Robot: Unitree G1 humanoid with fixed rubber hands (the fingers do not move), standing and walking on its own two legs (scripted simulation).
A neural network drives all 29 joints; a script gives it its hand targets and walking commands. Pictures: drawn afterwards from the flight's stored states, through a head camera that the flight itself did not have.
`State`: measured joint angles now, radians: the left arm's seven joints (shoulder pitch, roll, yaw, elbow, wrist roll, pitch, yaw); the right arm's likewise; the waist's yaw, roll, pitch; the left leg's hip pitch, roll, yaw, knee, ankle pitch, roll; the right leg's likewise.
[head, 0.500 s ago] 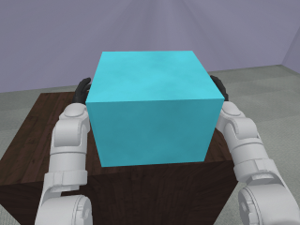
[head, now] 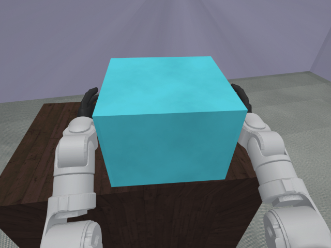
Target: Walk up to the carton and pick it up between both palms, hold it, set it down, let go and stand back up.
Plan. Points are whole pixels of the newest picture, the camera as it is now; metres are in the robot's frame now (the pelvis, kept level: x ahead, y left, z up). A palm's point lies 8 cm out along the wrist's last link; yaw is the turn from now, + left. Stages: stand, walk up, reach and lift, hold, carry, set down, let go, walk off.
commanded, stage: hold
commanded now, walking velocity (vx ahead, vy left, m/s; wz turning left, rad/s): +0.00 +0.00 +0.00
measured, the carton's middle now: (165, 116) +0.39 +0.00 +0.18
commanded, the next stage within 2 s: none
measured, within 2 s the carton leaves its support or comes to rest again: neither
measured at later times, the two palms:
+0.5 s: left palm (86, 120) +0.36 +0.18 +0.20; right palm (240, 115) +0.36 -0.17 +0.20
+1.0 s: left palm (86, 120) +0.36 +0.18 +0.20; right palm (241, 115) +0.36 -0.18 +0.20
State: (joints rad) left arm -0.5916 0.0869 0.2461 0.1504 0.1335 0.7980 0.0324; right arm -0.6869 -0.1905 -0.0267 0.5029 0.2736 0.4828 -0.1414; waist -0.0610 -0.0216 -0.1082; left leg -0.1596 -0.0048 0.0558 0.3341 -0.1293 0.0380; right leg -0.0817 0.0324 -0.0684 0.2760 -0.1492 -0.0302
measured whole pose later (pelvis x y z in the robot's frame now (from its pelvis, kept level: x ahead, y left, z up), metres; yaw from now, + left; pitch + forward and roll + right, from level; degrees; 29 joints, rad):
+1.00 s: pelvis +0.00 +0.00 +0.00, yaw +0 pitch -2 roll -1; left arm -0.60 0.09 0.25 0.17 0.13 0.79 0.03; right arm -0.69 -0.19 -0.03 0.51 0.27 0.48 -0.14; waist -0.06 -0.02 -0.11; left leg -0.17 0.00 0.06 0.33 -0.13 0.04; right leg -0.09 0.03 -0.07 0.28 -0.15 -0.03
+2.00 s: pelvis +0.00 +0.00 +0.00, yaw +0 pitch -2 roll -1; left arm -0.60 0.09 0.25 0.17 0.13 0.79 0.03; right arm -0.70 -0.19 -0.03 0.51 0.27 0.48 -0.14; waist -0.06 -0.03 -0.11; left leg -0.17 0.00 0.05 0.33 -0.13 0.04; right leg -0.09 0.03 -0.07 0.28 -0.15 -0.03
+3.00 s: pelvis +0.00 +0.00 +0.00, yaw +0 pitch -2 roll -1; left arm -0.61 0.09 0.25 0.17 0.13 0.79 0.03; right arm -0.69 -0.19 -0.03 0.51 0.27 0.49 -0.14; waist -0.06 -0.03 -0.11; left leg -0.17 0.00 0.05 0.33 -0.13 0.04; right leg -0.09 0.03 -0.07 0.28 -0.15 -0.03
